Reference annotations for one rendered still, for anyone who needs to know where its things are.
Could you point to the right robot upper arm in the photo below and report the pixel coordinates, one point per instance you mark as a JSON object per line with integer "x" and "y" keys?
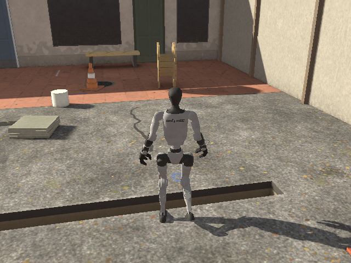
{"x": 195, "y": 125}

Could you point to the humanoid robot head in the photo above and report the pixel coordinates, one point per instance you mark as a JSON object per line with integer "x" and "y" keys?
{"x": 175, "y": 95}

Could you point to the left robot upper arm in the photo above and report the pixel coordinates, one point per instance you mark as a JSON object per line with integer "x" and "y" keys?
{"x": 155, "y": 124}

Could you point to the robot left shin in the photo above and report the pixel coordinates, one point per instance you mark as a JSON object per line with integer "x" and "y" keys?
{"x": 162, "y": 197}

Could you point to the robot left forearm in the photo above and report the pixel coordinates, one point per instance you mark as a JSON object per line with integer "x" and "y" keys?
{"x": 146, "y": 145}

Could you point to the robot right forearm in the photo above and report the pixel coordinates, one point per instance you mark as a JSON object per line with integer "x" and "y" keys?
{"x": 202, "y": 144}

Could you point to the left robot hand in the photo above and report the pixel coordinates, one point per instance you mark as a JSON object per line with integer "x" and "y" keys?
{"x": 142, "y": 157}

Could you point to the right robot hand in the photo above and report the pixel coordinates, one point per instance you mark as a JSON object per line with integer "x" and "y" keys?
{"x": 204, "y": 152}

